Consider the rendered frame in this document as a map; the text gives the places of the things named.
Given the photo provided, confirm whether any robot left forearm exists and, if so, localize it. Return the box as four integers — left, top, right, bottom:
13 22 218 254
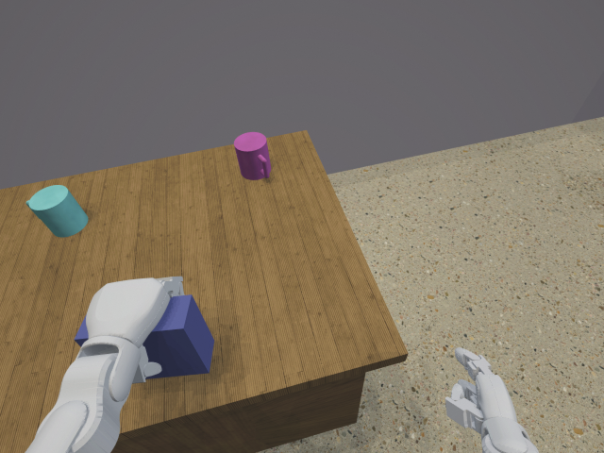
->
25 336 141 453

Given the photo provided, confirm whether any robot right forearm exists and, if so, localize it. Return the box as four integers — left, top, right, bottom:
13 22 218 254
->
481 417 539 453

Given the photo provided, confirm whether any sponge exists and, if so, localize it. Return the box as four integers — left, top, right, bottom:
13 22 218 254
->
74 294 214 379

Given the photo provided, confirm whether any robot left hand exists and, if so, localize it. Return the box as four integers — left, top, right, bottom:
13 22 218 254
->
86 277 185 384

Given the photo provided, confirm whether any robot right hand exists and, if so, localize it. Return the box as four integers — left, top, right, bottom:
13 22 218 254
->
445 347 517 434

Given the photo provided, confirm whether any table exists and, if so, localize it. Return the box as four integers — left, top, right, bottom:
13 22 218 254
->
0 130 409 453

